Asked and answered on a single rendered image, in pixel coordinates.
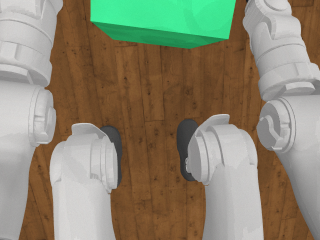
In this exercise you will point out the robot left upper arm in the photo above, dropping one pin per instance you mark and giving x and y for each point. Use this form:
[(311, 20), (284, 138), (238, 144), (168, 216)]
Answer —
[(27, 119)]

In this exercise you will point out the carton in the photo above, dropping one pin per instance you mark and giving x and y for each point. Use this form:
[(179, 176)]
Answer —
[(175, 23)]

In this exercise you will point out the left robot foot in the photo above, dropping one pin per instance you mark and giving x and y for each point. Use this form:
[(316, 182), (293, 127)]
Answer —
[(115, 137)]

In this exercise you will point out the robot right thigh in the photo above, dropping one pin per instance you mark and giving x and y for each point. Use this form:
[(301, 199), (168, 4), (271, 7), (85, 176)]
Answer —
[(233, 204)]

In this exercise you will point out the robot left forearm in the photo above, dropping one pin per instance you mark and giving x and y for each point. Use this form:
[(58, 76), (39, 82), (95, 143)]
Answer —
[(27, 32)]

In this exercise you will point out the robot right forearm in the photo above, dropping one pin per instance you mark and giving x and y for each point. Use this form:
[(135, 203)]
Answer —
[(279, 52)]

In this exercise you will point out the robot right upper arm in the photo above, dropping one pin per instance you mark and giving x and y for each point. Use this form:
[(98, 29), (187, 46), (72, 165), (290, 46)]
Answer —
[(290, 126)]

